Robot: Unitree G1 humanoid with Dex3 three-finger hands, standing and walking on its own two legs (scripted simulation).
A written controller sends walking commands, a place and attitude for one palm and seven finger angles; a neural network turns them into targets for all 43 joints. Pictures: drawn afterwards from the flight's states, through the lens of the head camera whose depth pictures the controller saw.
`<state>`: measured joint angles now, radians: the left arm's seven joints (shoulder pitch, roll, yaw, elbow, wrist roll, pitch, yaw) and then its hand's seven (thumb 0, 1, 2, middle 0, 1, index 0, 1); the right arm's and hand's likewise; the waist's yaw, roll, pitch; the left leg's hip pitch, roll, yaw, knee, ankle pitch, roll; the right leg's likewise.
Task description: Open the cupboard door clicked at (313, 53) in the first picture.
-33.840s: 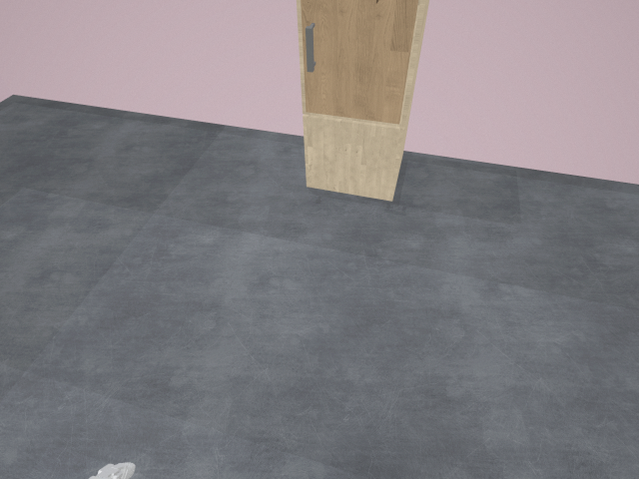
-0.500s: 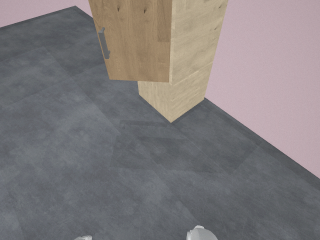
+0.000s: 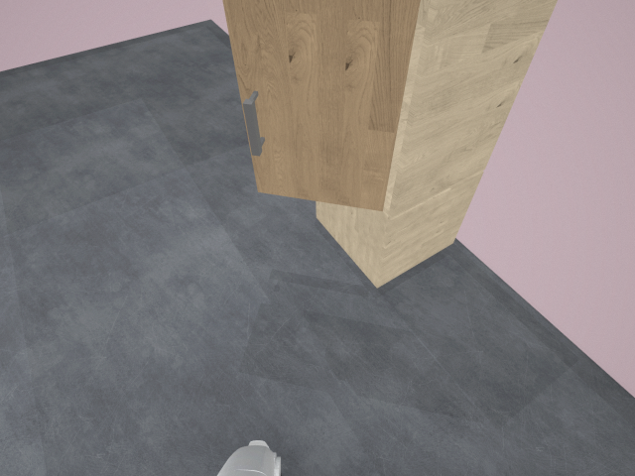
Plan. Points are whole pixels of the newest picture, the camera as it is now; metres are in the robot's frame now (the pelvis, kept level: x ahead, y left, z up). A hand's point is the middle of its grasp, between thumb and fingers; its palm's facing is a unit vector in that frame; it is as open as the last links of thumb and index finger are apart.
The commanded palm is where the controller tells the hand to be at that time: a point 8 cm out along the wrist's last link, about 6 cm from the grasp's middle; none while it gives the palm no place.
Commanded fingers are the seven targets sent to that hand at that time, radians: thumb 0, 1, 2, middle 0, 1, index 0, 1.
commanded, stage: take the last steps up to it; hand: left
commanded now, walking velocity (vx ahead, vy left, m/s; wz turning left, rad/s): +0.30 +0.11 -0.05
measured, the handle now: (255, 124) +0.87 +0.24 -0.09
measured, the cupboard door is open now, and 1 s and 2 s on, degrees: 45 45 45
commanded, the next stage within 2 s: come to a stop and stand still in 0.48 s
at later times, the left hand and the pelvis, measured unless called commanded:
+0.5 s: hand (193, 358) +0.30 +0.25 -0.16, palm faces -0.07 -0.97 -0.23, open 7.4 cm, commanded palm none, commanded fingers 0.00 0.90 0.90 -0.20 -0.30 -0.20 -0.30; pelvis +0.18 +0.07 -0.01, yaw -4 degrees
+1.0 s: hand (187, 355) +0.32 +0.27 -0.19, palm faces -0.02 -0.98 -0.22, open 7.3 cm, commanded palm none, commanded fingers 0.00 0.90 0.90 -0.20 -0.30 -0.20 -0.30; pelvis +0.27 +0.08 -0.01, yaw -5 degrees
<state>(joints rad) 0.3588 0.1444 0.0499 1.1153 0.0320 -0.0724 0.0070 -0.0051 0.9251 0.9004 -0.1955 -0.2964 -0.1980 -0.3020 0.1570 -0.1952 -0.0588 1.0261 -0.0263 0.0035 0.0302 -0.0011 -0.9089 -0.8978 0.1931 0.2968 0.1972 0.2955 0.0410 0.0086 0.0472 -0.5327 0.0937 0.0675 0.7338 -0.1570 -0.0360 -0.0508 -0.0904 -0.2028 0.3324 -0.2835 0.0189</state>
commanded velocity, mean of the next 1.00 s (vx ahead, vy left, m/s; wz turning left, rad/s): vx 0.04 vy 0.01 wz -0.04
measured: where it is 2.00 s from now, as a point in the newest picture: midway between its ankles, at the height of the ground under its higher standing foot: (310, 468)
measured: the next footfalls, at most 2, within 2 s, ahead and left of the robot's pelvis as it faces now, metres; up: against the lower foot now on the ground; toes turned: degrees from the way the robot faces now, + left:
left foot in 0.10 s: +0.16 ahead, +0.15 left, +0.00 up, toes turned +7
right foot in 0.56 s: +0.28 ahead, -0.05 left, +0.00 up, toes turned -12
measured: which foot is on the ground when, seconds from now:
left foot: up 0.00-0.08, down 0.10-0.56, up 0.58-0.84, down 0.86-1.00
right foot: down 0.00-0.10, up 0.12-0.54, down 0.56-0.88, up 0.90-1.00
